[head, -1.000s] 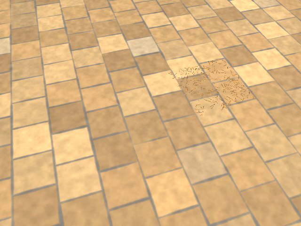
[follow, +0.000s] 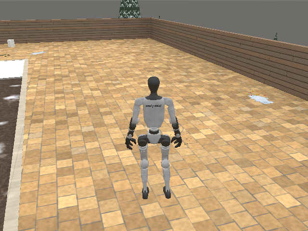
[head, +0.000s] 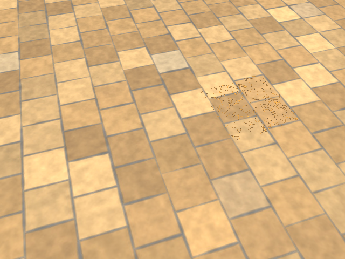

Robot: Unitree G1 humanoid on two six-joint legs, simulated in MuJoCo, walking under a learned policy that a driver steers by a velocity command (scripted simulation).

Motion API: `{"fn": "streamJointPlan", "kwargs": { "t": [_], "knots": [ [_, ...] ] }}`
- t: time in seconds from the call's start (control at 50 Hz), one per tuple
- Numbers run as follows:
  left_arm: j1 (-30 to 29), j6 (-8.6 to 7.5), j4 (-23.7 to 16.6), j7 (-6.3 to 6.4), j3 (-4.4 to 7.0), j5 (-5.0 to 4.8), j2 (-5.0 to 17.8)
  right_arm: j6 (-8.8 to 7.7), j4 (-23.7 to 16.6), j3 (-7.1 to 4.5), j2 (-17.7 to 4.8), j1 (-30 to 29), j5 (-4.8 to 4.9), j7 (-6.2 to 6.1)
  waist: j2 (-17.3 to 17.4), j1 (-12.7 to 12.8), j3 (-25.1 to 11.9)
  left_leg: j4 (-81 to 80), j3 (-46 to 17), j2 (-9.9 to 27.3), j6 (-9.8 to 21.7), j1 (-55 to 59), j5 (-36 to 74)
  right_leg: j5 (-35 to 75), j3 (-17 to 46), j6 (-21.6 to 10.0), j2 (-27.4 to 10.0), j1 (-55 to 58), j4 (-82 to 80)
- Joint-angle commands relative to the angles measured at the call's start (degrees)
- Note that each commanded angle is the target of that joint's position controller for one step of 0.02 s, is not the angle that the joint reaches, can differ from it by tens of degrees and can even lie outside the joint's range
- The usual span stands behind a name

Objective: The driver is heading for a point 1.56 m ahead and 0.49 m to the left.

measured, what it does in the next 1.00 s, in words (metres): lifts its right foot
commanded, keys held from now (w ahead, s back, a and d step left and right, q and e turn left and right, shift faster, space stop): no key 0.72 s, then w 0.28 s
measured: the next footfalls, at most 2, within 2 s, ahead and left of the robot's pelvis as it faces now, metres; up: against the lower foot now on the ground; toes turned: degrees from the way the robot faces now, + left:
right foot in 1.06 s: +0.11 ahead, -0.15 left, +0.00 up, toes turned -1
left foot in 1.48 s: +0.42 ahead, +0.05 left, +0.00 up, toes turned +2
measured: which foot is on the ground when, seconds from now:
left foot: down 0.00-1.00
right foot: down 0.00-0.78, up 0.80-1.00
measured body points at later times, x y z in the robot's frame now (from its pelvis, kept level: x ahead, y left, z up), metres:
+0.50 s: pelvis +0.00 +0.01 +0.00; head +0.01 +0.01 +0.45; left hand +0.02 +0.26 -0.15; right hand +0.04 -0.25 -0.14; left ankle -0.01 +0.09 -0.74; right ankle +0.00 -0.15 -0.74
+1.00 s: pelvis +0.04 -0.03 +0.00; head +0.04 -0.04 +0.45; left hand +0.09 +0.24 -0.13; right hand +0.02 -0.30 -0.15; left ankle -0.01 +0.09 -0.74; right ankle +0.05 -0.15 -0.72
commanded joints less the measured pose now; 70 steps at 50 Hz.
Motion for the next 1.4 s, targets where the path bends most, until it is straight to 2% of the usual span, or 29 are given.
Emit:
{"fn": "streamJointPlan", "kwargs": {
  "t": [0.02, 0.32, 0.72, 0.74, 0.76, 0.78, 0.8, 0.82, 0.84, 0.86, 0.88, 0.92, 0.96, 1.0, 1.02, 1.04, 1.06, 1.08, 1.1, 1.12, 1.16, 1.18, 1.2, 1.24, 1.28, 1.32, 1.36, 1.4],
  "knots": [
    [1.05, -0.6, -0.57, 0.22, 0.95, -0.03, 5.89, -0.48, -1.4, -1.18, -6.54, 0.49, 0.05, -0.25, 0.5, -0.07, -0.61, -6.73, -5.15, 4.78, 0.99, -1.84, 5.79, 9.89, 0.43, -0.94, -1.33, 0.55, -2.72],
    [2.13, -0.83, 4.41, 0.34, -0.05, -0.15, 5.4, -0.03, 1.75, -0.76, -6.29, 2.59, 0.18, -0.47, 0.42, -0.22, -0.1, -7.14, -5.01, 4.33, 1.25, -1.22, 6.95, 9.24, -0.55, -0.8, -1.38, -0.31, -3.53],
    [3.93, -1.0, 6.8, 0.44, -0.97, -0.25, 4.69, 0.23, 3.46, -0.51, -5.32, 5.23, 0.25, -0.61, 0.27, -0.27, 0.5, -7.14, -4.76, 3.94, 1.28, -1.19, 7.09, 8.46, -1.29, -0.79, -1.38, -1.28, -3.74],
    [4.92, -0.94, 7.3, 0.47, -1.19, -0.22, 3.84, 0.28, 3.99, -0.4, -4.88, 6.11, 0.17, -0.7, 0.74, -0.25, -0.84, -8.12, -4.78, 3.71, 1.37, -0.72, 0.67, 4.5, -2.26, -0.83, -0.64, -0.73, -3.42],
    [4.84, -0.88, 7.32, 0.55, -1.29, -0.37, 3.44, 0.43, 4.15, -0.68, -5.64, 6.38, 0.41, -0.9, 1.73, -0.5, -0.09, -9.45, -5.67, 3.75, 2.04, -1.34, -9.12, -1.14, -3.86, -1.07, 0.72, -2.02, -1.53],
    [4.17, -1.04, 6.81, 0.59, -1.24, -0.58, 3.6, 0.57, 4.04, -1.39, -7.83, 6.71, 0.87, -1.15, 4.19, -1.0, 1.1, -11.27, -8.63, 5.3, 3.82, -1.96, -19.4, -8.07, -6.1, -1.45, 2.48, -5.04, 2.61],
    [2.68, -1.56, 5.75, 0.46, -1.28, -0.65, 3.75, 0.55, 4.14, -1.97, -9.59, 8.42, 1.21, -1.33, 7.05, -1.87, 2.58, -14.6, -14.95, 9.71, 6.53, -1.75, -28.53, -11.6, -7.35, -1.92, 2.76, -9.89, 7.6],
    [0.84, -2.44, 4.4, 0.12, -1.4, -0.76, 3.83, 0.3, 4.08, -2.64, -11.32, 9.73, 1.32, -1.44, 9.43, -2.64, 4.32, -18.36, -22.52, 15.48, 9.78, -2.2, -33.33, -11.6, -7.71, -2.43, 1.24, -13.65, 13.38],
    [-0.88, -3.43, 3.34, -0.34, -1.38, -1.02, 4.04, -0.21, 3.87, -3.1, -12.05, 10.11, 1.13, -1.55, 9.65, -2.95, 6.55, -20.94, -27.95, 19.75, 12.45, -3.59, -32.69, -11.09, -6.76, -2.94, -1.24, -16.59, 18.89],
    [-1.78, -4.23, 2.77, -0.86, -1.13, -1.33, 4.43, -0.87, 3.52, -3.19, -11.56, 10.14, 0.66, -1.5, 8.83, -2.98, 7.68, -21.82, -30.27, 21.8, 13.89, -2.22, -29.2, -13.45, -5.44, -3.39, -3.07, -20.81, 24.48],
    [-1.45, -4.91, 2.6, -1.34, -0.87, -1.59, 4.67, -1.42, 3.05, -3.11, -10.64, 9.81, 0.64, -1.34, 7.25, -2.34, 7.55, -21.58, -30.14, 22.42, 14.02, 0.45, -25.64, -14.73, -4.7, -3.96, -4.62, -24.41, 27.54],
    [-1.36, -6.19, 2.27, -2.12, -0.66, -1.97, 4.56, -1.93, 1.63, -2.99, -9.45, 7.96, 1.64, -1.1, 5.01, -1.22, 5.96, -20.6, -23.58, 19.65, 11.11, 2.98, -17.91, -12.63, -5.25, -4.82, -6.09, -23.93, 21.5],
    [-1.15, -6.94, 2.43, -2.58, -0.66, -1.91, 3.57, -1.64, 0.95, -3.2, -10.27, 6.94, 2.13, -0.97, 5.75, -0.45, 3.51, -18.57, -15.29, 14.95, 8.95, -0.27, -11.36, -8.36, -8.67, -4.35, -3.97, -14.34, 11.62],
    [4.66, -6.94, 4.88, -2.92, -0.26, -1.86, 3.13, -0.94, 0.61, -3.39, -11.26, 6.41, 2.63, -0.8, 5.46, 2.48, 1.53, -14.11, -10.45, 11.83, 8.21, -8.29, -11.49, 1.4, -13.12, -3.31, -0.09, 0.26, 2.77],
    [8.7, -6.55, 6.57, -2.82, 0.18, -1.83, 3.56, -0.83, 0.38, -3.12, -10.59, 6.7, 2.55, -0.68, 4.36, 3.91, 0.67, -10.94, -9.66, 10.52, 7.66, -12.03, -12.3, 2.28, -13.82, -2.89, 1.41, 6.43, 1.65],
    [12.83, -6.29, 7.54, -2.65, 0.59, -1.89, 4.37, -1.12, -0.16, -2.37, -8.38, 5.68, 2.22, -0.43, 1.86, 5.96, 0.22, -4.12, -7.44, 8.5, 6.06, -16.19, -10.05, 0.61, -10.33, -3.62, -0.58, 11.93, -0.64],
    [18.9, -6.3, 7.79, -2.15, 1.51, -1.51, 8.64, -1.71, -1.41, -0.94, -3.59, 4.27, 1.16, 0.24, -10.14, 7.99, -2.03, 16.65, -0.12, 3.29, 2.05, -22.52, -8.53, -8.04, 7.25, -7.36, -12.79, 17.07, -8.62],
    [23.52, -6.85, 8.09, -2.93, 2.43, -0.62, 15.11, -2.96, -3.88, -0.75, -1.66, 4.52, 1.52, 0.18, -18.3, 7.39, -3.18, 31.68, -0.4, -1.82, 1.22, -34.41, -17.15, -19.92, 31.84, -16.16, -23.64, 20.55, -17.37],
    [18.81, -7.8, 7.5, -3.37, 1.55, -0.16, 12.53, -3.78, -4.47, -1.36, -5.03, 3.43, 2.94, 0.19, -10.83, 5.19, 0.85, 40.86, -5.21, 2.66, 2.35, -38.85, -14.91, -29.08, 35.52, -18.54, -25.82, 15.66, -18.93],
    [12.88, -8.45, 5.22, -3.76, 0.48, -0.51, 8.94, -4.38, -4.89, -1.77, -7.12, 2.05, 3.45, 0.6, -7.03, 3.41, 4.74, 42.5, -6.04, 5.59, 3.36, -41.2, -8.11, -26.74, 28.38, -16.2, -22.83, 12.6, -18.95],
    [7.1, -8.41, 2.91, -4.41, -0.49, -0.6, 6.81, -4.79, -3.84, -2.57, -8.09, 2.36, 1.9, 0.73, -5.12, 1.08, 4.62, 37.73, -4.64, 8.59, 2.86, -37.74, 1.27, -10.59, 14.86, -12.01, -16.77, 9.77, -19.29],
    [7.62, -8.04, 2.86, -4.35, -0.92, -0.4, 5.41, -4.66, -3.72, -2.87, -8.23, 1.89, 1.5, 0.98, -5.42, 1.0, 4.17, 35.16, -3.76, 9.35, 2.2, -35.23, 4.23, -3.24, 9.59, -10.64, -14.48, 8.87, -19.58],
    [9.61, -7.76, 3.31, -4.11, -1.07, -0.14, 5.09, -4.43, -3.51, -2.81, -7.24, 1.6, 1.36, 1.25, -5.76, 1.34, 3.48, 33.87, -2.36, 9.3, 1.41, -33.91, 6.61, 3.19, 6.0, -10.41, -12.97, 8.77, -19.58],
    [11.8, -7.16, 3.76, -3.33, -1.12, 0.35, 6.02, -3.86, -4.23, -2.63, -5.62, -0.37, 0.98, 1.33, -4.65, 1.33, 3.33, 30.38, -0.09, 8.37, -0.59, -33.11, 8.75, 23.96, 0.6, -10.99, -11.7, 8.33, -17.91],
    [11.24, -6.44, 3.2, -2.46, -1.2, 0.67, 7.02, -3.66, -6.48, -1.94, -3.7, -5.3, 0.96, 1.19, -3.79, 1.59, 3.35, 21.15, 1.85, 6.77, -1.86, -29.27, 11.65, 36.28, -4.28, -10.42, -9.77, 5.21, -16.68],
    [12.5, -5.9, 3.24, -1.78, -1.24, 0.5, 7.78, -3.53, -8.0, -1.26, -2.26, -10.19, 1.05, 1.28, -4.77, 3.04, 2.51, 12.0, 3.9, 4.49, -2.15, -22.88, 16.21, 39.16, -7.0, -9.29, -8.1, 2.94, -15.82],
    [14.17, -5.54, 3.96, -1.5, -1.09, 0.04, 8.38, -3.12, -8.66, -1.17, -2.64, -12.17, 1.29, 1.59, -5.68, 3.39, 1.73, 7.93, 3.69, 3.31, -1.77, -19.81, 18.52, 39.65, -6.69, -9.48, -9.23, 4.36, -14.42],
    [12.92, -5.23, 4.0, -1.39, -0.94, -0.4, 8.14, -3.02, -8.87, -1.38, -3.91, -11.89, 1.2, 1.91, -6.37, 1.96, 1.02, 5.31, 1.65, 3.21, -0.21, -18.09, 18.48, 41.02, -5.67, -9.56, -11.03, 7.2, -12.01]
  ]
}}
Velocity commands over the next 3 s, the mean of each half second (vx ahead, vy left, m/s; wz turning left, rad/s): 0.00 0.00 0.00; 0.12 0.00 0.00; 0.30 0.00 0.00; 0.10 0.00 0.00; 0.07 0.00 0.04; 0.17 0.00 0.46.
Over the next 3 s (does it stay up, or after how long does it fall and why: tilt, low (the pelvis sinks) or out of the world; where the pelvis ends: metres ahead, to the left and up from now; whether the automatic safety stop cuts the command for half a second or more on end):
stays up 0.43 -0.09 0.01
